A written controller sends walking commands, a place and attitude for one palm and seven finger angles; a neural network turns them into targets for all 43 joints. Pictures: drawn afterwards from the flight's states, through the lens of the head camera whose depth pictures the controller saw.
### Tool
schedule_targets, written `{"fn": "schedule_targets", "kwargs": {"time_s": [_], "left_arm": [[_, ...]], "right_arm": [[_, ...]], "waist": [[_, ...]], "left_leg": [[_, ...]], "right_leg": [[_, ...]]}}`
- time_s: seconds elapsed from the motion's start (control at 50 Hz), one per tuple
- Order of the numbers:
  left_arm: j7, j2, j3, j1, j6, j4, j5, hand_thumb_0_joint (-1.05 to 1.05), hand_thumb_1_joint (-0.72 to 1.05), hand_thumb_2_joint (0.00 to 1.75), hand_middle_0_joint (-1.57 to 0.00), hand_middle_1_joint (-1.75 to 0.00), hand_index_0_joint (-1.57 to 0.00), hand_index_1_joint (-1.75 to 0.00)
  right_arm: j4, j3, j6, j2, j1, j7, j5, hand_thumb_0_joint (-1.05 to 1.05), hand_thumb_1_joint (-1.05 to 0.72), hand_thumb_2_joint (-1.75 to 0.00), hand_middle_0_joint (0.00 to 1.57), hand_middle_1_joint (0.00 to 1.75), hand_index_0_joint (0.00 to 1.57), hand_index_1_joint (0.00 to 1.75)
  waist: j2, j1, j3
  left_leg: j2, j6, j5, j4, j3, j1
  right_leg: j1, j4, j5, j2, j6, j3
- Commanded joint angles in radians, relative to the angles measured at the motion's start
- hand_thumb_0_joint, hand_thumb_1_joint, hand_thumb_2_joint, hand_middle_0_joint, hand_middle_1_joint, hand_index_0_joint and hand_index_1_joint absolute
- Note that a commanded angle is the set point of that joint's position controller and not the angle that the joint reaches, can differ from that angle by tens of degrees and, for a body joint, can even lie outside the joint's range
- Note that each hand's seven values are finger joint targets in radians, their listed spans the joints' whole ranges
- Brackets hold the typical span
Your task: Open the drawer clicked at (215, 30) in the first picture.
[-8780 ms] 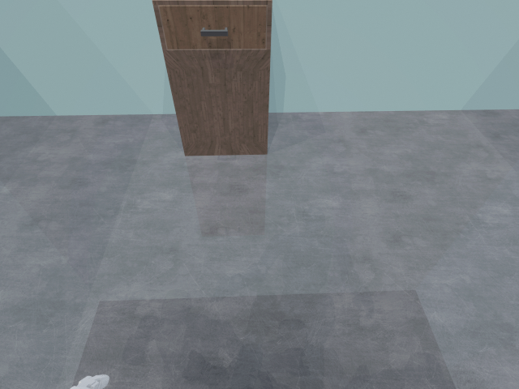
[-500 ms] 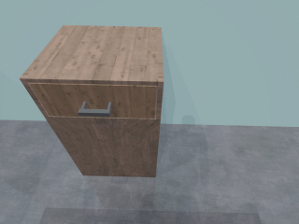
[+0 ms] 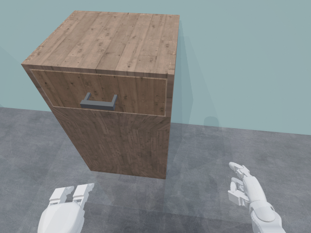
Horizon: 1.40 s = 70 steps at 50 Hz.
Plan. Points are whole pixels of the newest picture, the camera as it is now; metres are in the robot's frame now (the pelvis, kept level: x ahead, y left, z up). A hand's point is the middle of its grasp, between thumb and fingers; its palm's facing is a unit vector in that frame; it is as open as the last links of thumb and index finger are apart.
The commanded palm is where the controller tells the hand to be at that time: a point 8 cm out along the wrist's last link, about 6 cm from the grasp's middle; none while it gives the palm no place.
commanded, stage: raise the hand with hooked fingers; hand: left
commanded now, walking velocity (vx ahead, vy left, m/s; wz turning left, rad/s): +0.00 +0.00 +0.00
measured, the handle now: (99, 100) +0.50 +0.30 +0.00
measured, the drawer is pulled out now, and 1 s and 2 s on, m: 0.00 0.00 0.00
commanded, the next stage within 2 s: move the hooked fingers above the handle in 1.36 s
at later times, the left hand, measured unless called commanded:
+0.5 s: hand (85, 157) +0.26 +0.23 +0.06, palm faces +0.09 -0.08 -0.99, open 12.2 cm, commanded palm +0.23 +0.24 +0.11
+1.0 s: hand (66, 116) +0.32 +0.29 +0.12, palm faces +0.08 -0.06 -1.00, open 13.8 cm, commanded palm +0.29 +0.28 +0.17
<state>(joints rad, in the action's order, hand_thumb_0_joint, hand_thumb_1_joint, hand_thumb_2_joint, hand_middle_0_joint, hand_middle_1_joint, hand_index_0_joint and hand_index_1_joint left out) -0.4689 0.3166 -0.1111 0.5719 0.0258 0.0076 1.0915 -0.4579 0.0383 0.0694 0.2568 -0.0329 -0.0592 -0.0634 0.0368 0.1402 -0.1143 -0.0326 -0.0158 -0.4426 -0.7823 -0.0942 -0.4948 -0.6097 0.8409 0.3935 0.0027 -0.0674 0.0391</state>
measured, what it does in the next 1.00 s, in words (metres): shifts its weight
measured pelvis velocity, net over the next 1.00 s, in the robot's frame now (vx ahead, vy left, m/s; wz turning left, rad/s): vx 0.00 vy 0.06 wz -0.04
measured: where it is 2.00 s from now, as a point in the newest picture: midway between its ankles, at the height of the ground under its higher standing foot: outside the picture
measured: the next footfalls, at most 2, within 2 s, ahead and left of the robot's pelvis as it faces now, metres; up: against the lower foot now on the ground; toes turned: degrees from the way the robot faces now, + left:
none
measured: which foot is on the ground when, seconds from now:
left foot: down 0.00-1.00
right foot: down 0.00-1.00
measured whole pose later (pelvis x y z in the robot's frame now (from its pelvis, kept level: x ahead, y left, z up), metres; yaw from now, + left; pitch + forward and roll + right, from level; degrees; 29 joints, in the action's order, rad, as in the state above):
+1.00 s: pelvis +0.00 +0.06 +0.03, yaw -2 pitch +0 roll +0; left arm -0.10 0.44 -0.11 -0.16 -0.17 0.15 0.97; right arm -0.60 -0.04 0.07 0.21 -0.12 0.03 0.02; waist -0.07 0.08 -0.03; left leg 0.06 0.04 -0.32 -0.50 0.03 -0.19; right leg -0.29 0.51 0.24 -0.02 0.01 -0.02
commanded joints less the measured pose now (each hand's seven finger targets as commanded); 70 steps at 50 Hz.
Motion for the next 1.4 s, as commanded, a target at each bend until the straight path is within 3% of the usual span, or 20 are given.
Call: {"fn": "schedule_targets", "kwargs": {"time_s": [0.0,0.04,0.08,0.12,0.18,0.2,0.26,0.32,0.38,0.42,0.46,0.52,0.6,0.7,0.78,0.92,1.06,1.18,1.3,1.38], "left_arm": [[-0.099,0.147,0.105,-0.43,0.061,-0.371,0.01,0.0,0.25,0.62,-0.25,-0.72,-0.25,-0.72],[-0.073,0.142,0.09,-0.438,0.086,-0.313,-0.007,0.0,0.2,0.6,-0.25,-0.75,-0.25,-0.75],[-0.028,0.137,0.085,-0.382,0.051,-0.241,-0.031,0.0,0.15,0.58,-0.25,-0.78,-0.25,-0.78],[0.03,0.136,0.104,-0.277,-0.027,-0.163,-0.068,0.0,0.11,0.56,-0.26,-0.81,-0.26,-0.81],[0.116,0.21,0.161,-0.19,-0.1,-0.113,-0.113,0.0,0.04,0.53,-0.26,-0.86,-0.26,-0.86],[0.133,0.239,0.194,-0.18,-0.108,-0.107,-0.118,0.0,0.01,0.52,-0.26,-0.87,-0.26,-0.87],[0.155,0.252,0.191,-0.258,-0.085,-0.203,-0.099,0.0,-0.06,0.49,-0.27,-0.92,-0.27,-0.92],[0.118,0.273,0.231,-0.355,-0.038,-0.321,-0.087,0.0,-0.13,0.46,-0.27,-0.96,-0.27,-0.96],[0.065,0.252,0.244,-0.384,0.014,-0.284,-0.096,0.0,-0.2,0.43,-0.28,-1.0,-0.28,-1.0],[0.035,0.253,0.258,-0.408,0.005,-0.229,-0.099,0.0,-0.24,0.41,-0.28,-1.03,-0.28,-1.03],[0.03,0.249,0.246,-0.439,-0.026,-0.182,-0.099,0.0,-0.29,0.39,-0.29,-1.07,-0.29,-1.07],[0.063,0.223,0.176,-0.527,-0.103,-0.169,-0.104,0.0,-0.36,0.36,-0.29,-1.11,-0.29,-1.11],[0.145,0.23,0.122,-0.655,-0.164,-0.173,-0.118,0.0,-0.45,0.32,-0.3,-1.17,-0.3,-1.17],[0.21,0.292,0.15,-0.77,-0.167,-0.175,-0.089,0.0,-0.5,0.3,-0.3,-1.2,-0.3,-1.2],[0.247,0.279,0.13,-0.867,-0.178,-0.1,-0.086,0.0,-0.5,0.3,-0.3,-1.2,-0.3,-1.2],[0.336,0.285,0.082,-1.062,-0.185,-0.059,-0.102,0.0,-0.5,0.3,-0.3,-1.2,-0.3,-1.2],[0.409,0.287,0.109,-0.919,-0.112,-0.075,-0.13,0.0,-0.5,0.3,-0.3,-1.2,-0.3,-1.2],[0.343,0.339,0.178,-0.957,-0.045,-0.163,-0.12,0.0,-0.5,0.3,-0.3,-1.2,-0.3,-1.2],[0.281,0.336,0.186,-0.945,-0.061,-0.155,-0.122,0.0,-0.5,0.3,-0.3,-1.2,-0.3,-1.2],[0.295,0.291,0.134,-0.912,-0.1,-0.113,-0.137,0.0,-0.5,0.3,-0.3,-1.2,-0.3,-1.2]], "right_arm": [[0.081,0.021,-0.042,0.06,0.026,0.023,-0.015,0.0,-0.9,-0.9,0.2,0.3,0.2,0.3],[0.073,0.02,-0.057,0.065,0.041,0.022,-0.018,0.0,-0.9,-0.9,0.2,0.3,0.2,0.3],[0.071,0.014,-0.054,0.064,0.049,0.023,-0.012,0.0,-0.9,-0.9,0.2,0.3,0.2,0.3],[0.068,0.009,-0.036,0.06,0.048,0.033,0.008,0.0,-0.9,-0.9,0.2,0.3,0.2,0.3],[0.075,-0.019,-0.026,0.056,0.059,0.053,0.042,0.0,-0.9,-0.9,0.2,0.3,0.2,0.3],[0.07,-0.026,-0.023,0.061,0.073,0.059,0.045,0.0,-0.9,-0.9,0.2,0.3,0.2,0.3],[0.054,-0.029,-0.025,0.055,0.072,0.063,0.039,0.0,-0.9,-0.9,0.2,0.3,0.2,0.3],[0.055,-0.011,-0.037,0.052,0.068,0.075,0.027,0.0,-0.9,-0.9,0.2,0.3,0.2,0.3],[0.036,0.011,-0.067,0.053,0.041,0.081,0.028,0.0,-0.9,-0.9,0.2,0.3,0.2,0.3],[0.024,0.022,-0.073,0.059,0.034,0.084,0.034,0.0,-0.9,-0.9,0.2,0.3,0.2,0.3],[0.01,0.033,-0.073,0.069,0.031,0.084,0.043,0.0,-0.9,-0.9,0.2,0.3,0.2,0.3],[0.012,0.035,-0.065,0.079,0.051,0.085,0.063,0.0,-0.9,-0.9,0.2,0.3,0.2,0.3],[0.019,0.024,-0.063,0.086,0.067,0.103,0.075,0.0,-0.9,-0.9,0.2,0.3,0.2,0.3],[0.017,0.005,-0.055,0.081,0.055,0.11,0.07,0.0,-0.9,-0.9,0.2,0.3,0.2,0.3],[0.006,-0.009,-0.047,0.072,0.049,0.111,0.077,0.0,-0.9,-0.9,0.2,0.3,0.2,0.3],[0.001,-0.02,-0.036,0.078,0.027,0.108,0.083,0.0,-0.9,-0.9,0.2,0.3,0.2,0.3],[0.01,-0.009,-0.029,0.091,-0.015,0.082,0.073,0.0,-0.9,-0.9,0.2,0.3,0.2,0.3],[0.005,0.001,-0.036,0.091,-0.027,0.073,0.07,0.0,-0.9,-0.9,0.2,0.3,0.2,0.3],[-0.013,0.013,-0.041,0.094,-0.031,0.072,0.077,0.0,-0.9,-0.9,0.2,0.3,0.2,0.3],[-0.02,0.014,-0.036,0.099,-0.026,0.074,0.084,0.0,-0.9,-0.9,0.2,0.3,0.2,0.3]], "waist": [[-0.084,-0.129,-0.209],[-0.03,-0.14,-0.146],[0.02,-0.128,-0.151],[0.069,-0.092,-0.167],[0.165,-0.046,-0.178],[0.149,-0.033,-0.18],[0.05,-0.034,-0.164],[-0.043,-0.035,-0.195],[-0.032,-0.061,-0.175],[0.014,-0.066,-0.175],[0.016,-0.067,-0.186],[-0.022,-0.07,-0.171],[-0.014,-0.072,-0.136],[-0.059,-0.056,-0.131],[-0.054,-0.065,-0.054],[-0.113,-0.085,-0.096],[-0.076,-0.063,-0.119],[-0.11,-0.051,-0.153],[-0.125,-0.054,-0.188],[-0.067,-0.072,-0.161]], "left_leg": [[0.083,0.052,0.287,-0.04,0.097,0.133],[0.084,0.057,0.239,-0.043,0.091,0.076],[0.087,0.06,0.24,-0.013,0.082,0.027],[0.089,0.056,0.267,0.038,0.07,-0.023],[0.087,0.041,0.263,0.117,0.061,-0.075],[0.087,0.039,0.262,0.131,0.063,-0.072],[0.089,0.042,0.27,0.169,0.076,-0.042],[0.096,0.052,0.27,0.175,0.092,-0.005],[0.1,0.057,0.275,0.169,0.099,0.022],[0.104,0.056,0.263,0.169,0.094,0.012],[0.104,0.054,0.278,0.182,0.084,0.02],[0.102,0.053,0.281,0.218,0.071,0.065],[0.091,0.057,0.284,0.268,0.072,0.128],[0.077,0.05,0.347,0.32,0.093,0.206],[0.069,0.039,0.338,0.359,0.101,0.217],[0.056,0.02,0.429,0.385,0.13,0.289],[0.043,0.01,0.606,0.379,0.14,0.31],[0.044,-0.005,0.656,0.376,0.159,0.329],[0.056,-0.005,0.618,0.375,0.145,0.324],[0.062,0.012,0.582,0.374,0.121,0.304]], "right_leg": [[-0.011,-0.141,-0.198,0.007,-0.007,-0.226],[-0.005,-0.156,-0.18,-0.003,0.007,-0.206],[0.098,-0.173,-0.253,-0.01,0.02,-0.185],[0.266,-0.191,-0.392,-0.017,0.037,-0.178],[0.461,-0.212,-0.54,-0.044,0.069,-0.225],[0.492,-0.21,-0.546,-0.044,0.067,-0.241],[0.498,-0.223,-0.528,-0.047,0.057,-0.223],[0.483,-0.244,-0.414,-0.04,0.04,-0.219],[0.424,-0.256,-0.364,-0.028,0.039,-0.199],[0.42,-0.265,-0.343,-0.032,0.046,-0.195],[0.428,-0.263,-0.381,-0.03,0.045,-0.181],[0.415,-0.279,-0.302,-0.02,0.039,-0.139],[0.414,-0.31,-0.233,-0.013,0.039,-0.094],[0.441,-0.315,-0.264,0.0,0.024,-0.052],[0.421,-0.343,-0.241,0.011,0.017,-0.032],[0.449,-0.364,-0.273,0.014,0.007,-0.01],[0.485,-0.372,-0.371,0.016,0.008,-0.004],[0.477,-0.369,-0.378,0.019,0.003,-0.006],[0.49,-0.37,-0.381,0.021,0.003,-0.012],[0.489,-0.379,-0.406,0.016,0.011,-0.012]]}}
